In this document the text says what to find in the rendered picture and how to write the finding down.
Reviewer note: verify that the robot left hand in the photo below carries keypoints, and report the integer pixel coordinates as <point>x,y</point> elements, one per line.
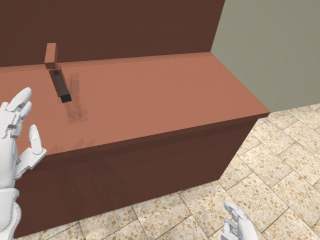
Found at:
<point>11,116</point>

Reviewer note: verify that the counter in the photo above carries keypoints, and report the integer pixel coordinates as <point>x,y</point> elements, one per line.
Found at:
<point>153,111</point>

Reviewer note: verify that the robot right hand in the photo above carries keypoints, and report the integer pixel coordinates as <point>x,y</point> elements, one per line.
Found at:
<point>244,230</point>

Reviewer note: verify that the robot left forearm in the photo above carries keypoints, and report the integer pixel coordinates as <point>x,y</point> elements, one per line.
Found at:
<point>10,213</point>

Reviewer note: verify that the tap lever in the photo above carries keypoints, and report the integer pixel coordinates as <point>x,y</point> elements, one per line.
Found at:
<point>64,93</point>

